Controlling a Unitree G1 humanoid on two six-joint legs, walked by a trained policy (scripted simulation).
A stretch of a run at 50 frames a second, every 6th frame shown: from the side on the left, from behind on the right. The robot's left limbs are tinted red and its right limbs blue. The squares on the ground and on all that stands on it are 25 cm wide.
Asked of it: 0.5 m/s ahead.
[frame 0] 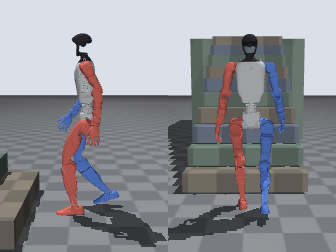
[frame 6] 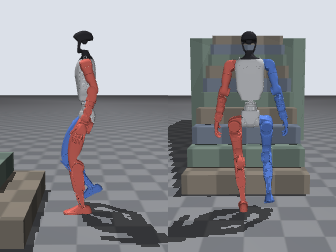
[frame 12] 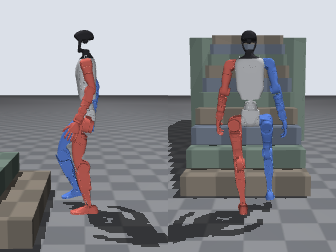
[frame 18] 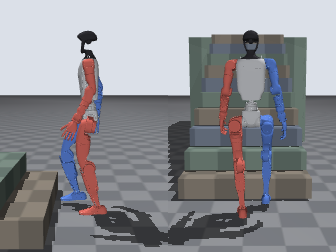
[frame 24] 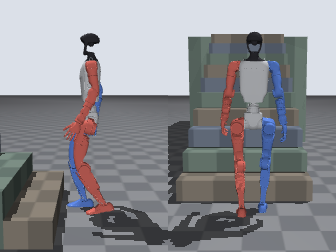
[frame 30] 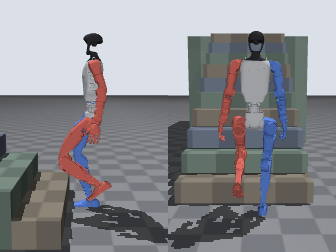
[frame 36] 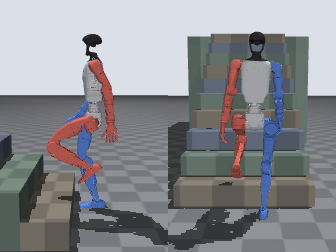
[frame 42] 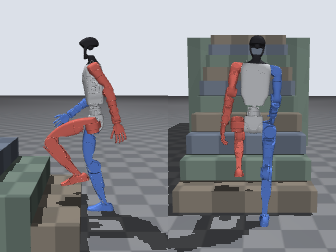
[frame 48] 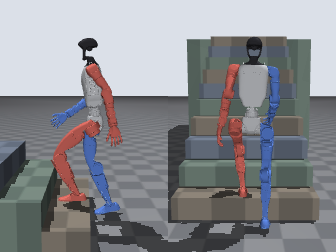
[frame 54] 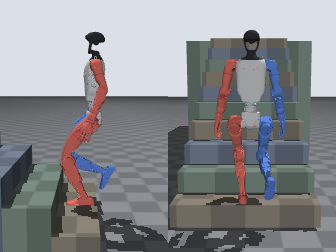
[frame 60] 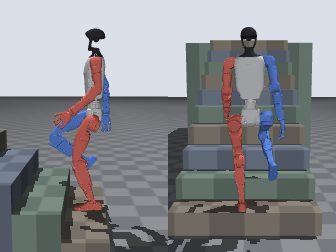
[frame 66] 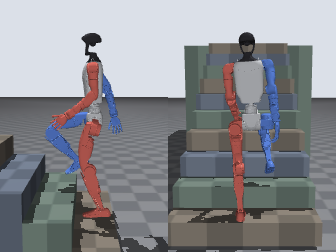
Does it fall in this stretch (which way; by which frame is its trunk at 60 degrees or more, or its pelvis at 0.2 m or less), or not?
no
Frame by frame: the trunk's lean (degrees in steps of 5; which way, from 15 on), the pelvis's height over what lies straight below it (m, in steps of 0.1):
0: 5, 0.8
6: 5, 0.8
12: 5, 0.8
18: 0, 0.8
24: 0, 0.8
30: 0, 0.8
36: 5, 0.8
42: 5, 0.8
48: 5, 0.8
54: 0, 0.7
60: 0, 0.8
66: 5, 0.8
